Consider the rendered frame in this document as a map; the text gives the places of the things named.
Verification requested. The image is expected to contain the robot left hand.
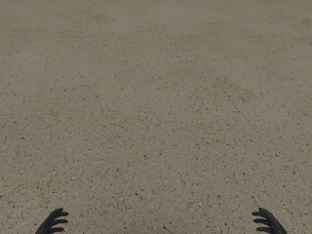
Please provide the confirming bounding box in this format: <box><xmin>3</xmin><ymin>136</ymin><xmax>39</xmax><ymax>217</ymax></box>
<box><xmin>35</xmin><ymin>208</ymin><xmax>69</xmax><ymax>234</ymax></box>

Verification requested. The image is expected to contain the robot right hand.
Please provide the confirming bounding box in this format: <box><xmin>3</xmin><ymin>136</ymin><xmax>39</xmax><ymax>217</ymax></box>
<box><xmin>252</xmin><ymin>208</ymin><xmax>288</xmax><ymax>234</ymax></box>

